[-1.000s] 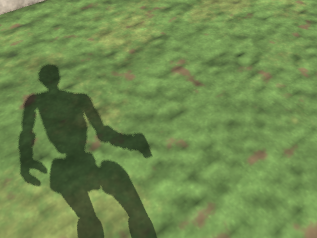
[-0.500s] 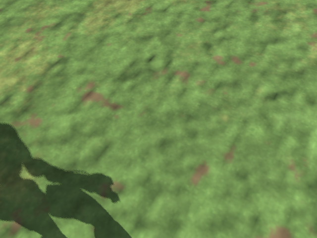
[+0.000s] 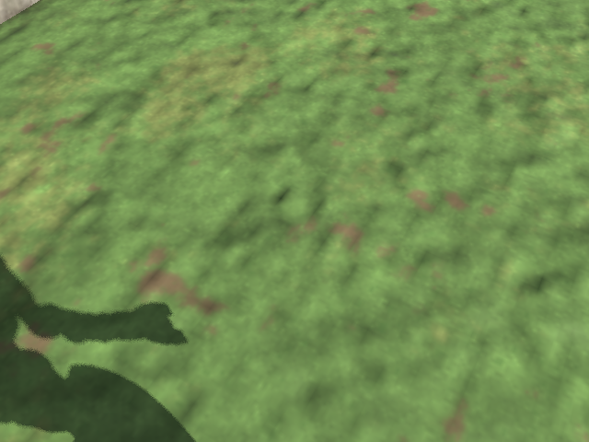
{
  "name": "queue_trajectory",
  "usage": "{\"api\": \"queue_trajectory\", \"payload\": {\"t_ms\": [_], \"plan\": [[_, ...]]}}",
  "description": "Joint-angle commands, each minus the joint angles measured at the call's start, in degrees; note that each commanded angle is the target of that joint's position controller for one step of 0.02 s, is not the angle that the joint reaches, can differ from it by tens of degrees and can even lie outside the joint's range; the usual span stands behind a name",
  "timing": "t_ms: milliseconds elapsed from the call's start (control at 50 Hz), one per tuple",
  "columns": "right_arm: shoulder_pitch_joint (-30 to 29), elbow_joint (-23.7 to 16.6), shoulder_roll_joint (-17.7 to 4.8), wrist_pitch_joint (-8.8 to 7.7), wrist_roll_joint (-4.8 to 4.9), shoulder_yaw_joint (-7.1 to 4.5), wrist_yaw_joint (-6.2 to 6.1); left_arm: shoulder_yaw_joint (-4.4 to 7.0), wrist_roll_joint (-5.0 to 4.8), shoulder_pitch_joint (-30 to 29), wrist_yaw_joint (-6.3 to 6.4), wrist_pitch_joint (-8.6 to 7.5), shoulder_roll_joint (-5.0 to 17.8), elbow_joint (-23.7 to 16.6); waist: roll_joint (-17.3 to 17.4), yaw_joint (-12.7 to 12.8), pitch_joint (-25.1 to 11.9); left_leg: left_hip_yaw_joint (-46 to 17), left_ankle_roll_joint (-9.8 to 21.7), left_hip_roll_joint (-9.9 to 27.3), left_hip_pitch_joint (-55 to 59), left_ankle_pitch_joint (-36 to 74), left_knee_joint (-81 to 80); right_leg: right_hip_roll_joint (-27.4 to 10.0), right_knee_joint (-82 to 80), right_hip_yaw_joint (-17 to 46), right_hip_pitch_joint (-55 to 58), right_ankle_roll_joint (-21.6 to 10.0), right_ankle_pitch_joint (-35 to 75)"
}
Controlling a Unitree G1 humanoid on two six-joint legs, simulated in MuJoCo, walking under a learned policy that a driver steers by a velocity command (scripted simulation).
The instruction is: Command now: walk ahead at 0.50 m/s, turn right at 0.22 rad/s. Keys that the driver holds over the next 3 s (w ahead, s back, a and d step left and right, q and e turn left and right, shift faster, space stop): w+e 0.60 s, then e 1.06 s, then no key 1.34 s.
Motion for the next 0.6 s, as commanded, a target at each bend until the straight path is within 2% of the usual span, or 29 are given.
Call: {"api": "queue_trajectory", "payload": {"t_ms": [20, 40, 60, 120, 160, 220, 280, 320, 360, 400, 420, 440, 460, 480, 500, 520, 540, 560, 580, 600], "plan": [[7.8, -0.5, -6.6, -0.04, -0.80, -2.01, -0.76, 1.78, -0.12, -5.7, 0.08, -1.76, 7.5, -6.5, 3.1, -5.0, -3.7, -24.0, 9.4, 18.0, 23.6, -4.3, -17.6, -6.8, 6.8, 1.5, -25.7, 0.3, 7.2], [6.7, -0.4, -5.6, -0.41, -1.34, -1.69, -0.86, 1.92, -0.04, -4.2, 0.05, -1.30, 6.6, -6.0, 4.9, -3.3, -3.4, -20.2, 8.6, 16.4, 20.2, -0.8, -19.1, -8.3, 4.9, 1.8, -22.2, 0.4, 9.4], [6.2, -0.1, -5.0, -0.69, -1.23, -1.66, -0.86, 1.84, -0.23, -2.7, 0.05, -0.72, 5.6, -5.2, 6.0, -2.6, -3.2, -17.2, 8.5, 15.5, 18.4, 1.1, -20.7, -8.6, 3.5, 1.6, -20.3, 0.8, 10.3], [6.3, 1.5, -6.5, -1.49, -0.82, -2.20, -0.99, 1.53, 0.05, -3.7, 0.37, 0.65, 3.4, -5.4, 5.2, -2.0, -0.9, -10.4, 9.2, 15.8, 16.0, 8.4, -23.6, -9.3, -0.4, 1.5, -22.7, 1.9, 13.8], [6.7, 2.3, -7.3, -1.39, -0.92, -2.54, -1.33, 1.45, 0.31, -6.1, 0.32, 0.63, 3.1, -6.3, 4.4, -2.4, -0.2, -6.3, 8.9, 15.3, 17.3, 12.3, -24.4, -9.4, -5.6, 1.6, -25.2, 2.5, 19.7], [6.3, 2.8, -7.9, -0.85, -0.73, -2.56, -1.94, 1.07, 0.28, -10.5, -0.76, -0.14, 2.1, -7.4, 4.3, -3.7, 0.7, 0.8, 6.8, 12.8, 17.7, 15.1, -25.1, -8.8, -16.7, -1.7, -23.0, 2.3, 29.6], [9.5, 4.3, -9.2, -0.02, -0.30, -2.90, -2.46, 0.45, 0.36, -16.8, -1.91, -0.42, 0.8, -9.7, 3.1, -6.4, 2.4, 3.7, 6.4, 14.2, 21.1, 15.9, -24.9, -8.2, -23.8, -4.9, -22.7, 1.6, 32.9], [11.1, 5.2, -9.9, 0.95, 0.22, -3.21, -2.58, 0.47, 0.25, -19.3, -2.60, -0.34, 0.9, -11.3, 2.9, -6.9, 3.2, 4.6, 6.1, 15.9, 26.0, 18.4, -23.3, -7.8, -26.5, -5.8, -24.6, 0.7, 30.7], [11.0, 5.6, -10.8, 2.03, 0.76, -3.59, -2.79, 0.87, 0.27, -20.0, -3.26, -0.24, 1.7, -12.7, 3.5, -5.9, 2.9, 5.9, 5.2, 17.1, 30.1, 27.3, -19.7, -6.4, -27.9, -7.6, -24.2, -0.8, 25.7], [10.0, 5.1, -12.4, 3.03, 1.05, -4.14, -3.43, 1.97, 0.42, -16.9, -3.61, 0.07, 3.7, -12.9, 5.7, -3.0, -0.4, 7.4, 4.0, 17.3, 32.4, 46.0, -11.7, -3.0, -27.6, -10.8, -18.0, -3.1, 19.3], [9.3, 4.7, -12.9, 3.63, 0.98, -4.32, -3.82, 3.05, 0.37, -11.6, -3.57, 0.25, 5.6, -11.9, 6.3, 0.2, -3.6, 8.2, 3.2, 16.6, 31.7, 52.3, -3.6, -0.8, -27.8, -11.9, -11.2, -4.5, 17.3], [8.2, 4.3, -12.4, 3.93, 1.04, -4.04, -4.19, 4.80, 0.21, -2.3, -2.98, 0.36, 8.5, -9.5, 4.8, 5.4, -8.3, 9.5, 1.4, 14.5, 26.0, 49.7, 8.5, 1.1, -31.7, -11.3, 2.4, -6.9, 20.5], [9.8, 3.0, -9.3, 3.36, -0.50, -2.74, -4.22, 6.49, 0.10, 5.8, -1.64, 1.09, 13.6, -7.8, -3.6, 7.7, -14.1, 9.6, -0.9, 11.4, 11.0, 27.1, 26.8, -7.7, -32.3, 3.1, 20.2, -10.6, 21.1], [14.7, 0.1, -2.2, 1.50, -1.56, -0.40, -3.03, 6.55, -0.21, 2.9, -1.60, 0.45, 17.5, -8.9, -14.5, 0.3, -19.4, 1.5, -3.8, -1.5, -13.1, -24.6, 44.4, -20.3, -39.1, 36.1, 36.2, -21.7, 9.8], [7.9, -0.3, -7.6, -0.73, 0.62, -1.34, -1.98, 5.21, -0.02, 4.2, -1.79, -0.22, 12.2, -9.7, -7.4, 5.1, -21.4, -8.5, -2.7, 0.4, -19.6, -24.3, 48.5, -21.1, -44.4, 39.5, 37.3, -20.9, 5.6], [3.3, -2.2, -9.2, -2.01, 2.25, -1.75, -1.46, 4.45, 0.33, 1.9, -1.78, -0.85, 9.9, -9.4, -5.2, 5.0, -13.1, -8.1, -1.5, 3.0, -22.9, -18.4, 46.0, -19.3, -45.4, 30.8, 31.0, -18.2, 10.2], [2.6, -2.0, -8.6, -2.63, 1.47, -1.58, -1.70, 4.03, 0.20, -1.7, -1.78, -1.12, 8.8, -9.7, 0.0, 2.3, -8.7, -8.0, -1.2, 5.5, -20.2, -13.5, 40.6, -16.6, -45.6, 24.2, 22.7, -16.1, 16.4], [2.5, -1.6, -8.8, -2.63, 0.00, -1.96, -2.01, 3.57, 0.46, -5.1, -1.68, -1.11, 7.3, -10.4, 0.8, 0.2, -5.9, -7.7, -1.9, 6.8, -16.8, -10.9, 35.9, -14.6, -46.5, 19.7, 15.8, -15.0, 22.7], [3.6, -1.4, -9.0, -1.99, -0.43, -2.26, -1.95, 3.04, 1.13, -7.0, -1.44, -1.11, 6.1, -11.3, -0.3, -1.6, -5.2, -8.1, -2.5, 7.7, -13.3, -9.1, 34.2, -13.1, -47.8, 17.3, 11.5, -14.8, 26.8], [4.5, -1.6, -8.7, -1.32, -0.62, -2.33, -1.93, 3.07, 1.18, -7.7, -1.25, -1.16, 6.2, -11.6, -1.0, -2.6, -4.9, -7.8, -3.5, 7.8, -11.7, -8.3, 32.3, -12.6, -48.9, 16.5, 8.8, -15.2, 29.4]]}}
Next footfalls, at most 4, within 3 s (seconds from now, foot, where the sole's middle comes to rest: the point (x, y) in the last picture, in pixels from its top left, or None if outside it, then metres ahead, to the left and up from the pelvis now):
0.44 right None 0.40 -0.16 -0.76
0.90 left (350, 342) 0.70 -0.09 -0.76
1.34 right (428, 434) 0.49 -0.25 -0.76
1.80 left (364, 354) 0.67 -0.12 -0.76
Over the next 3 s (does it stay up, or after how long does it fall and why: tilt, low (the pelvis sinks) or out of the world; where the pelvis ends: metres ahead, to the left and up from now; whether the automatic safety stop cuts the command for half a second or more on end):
stays up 0.52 -0.15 0.01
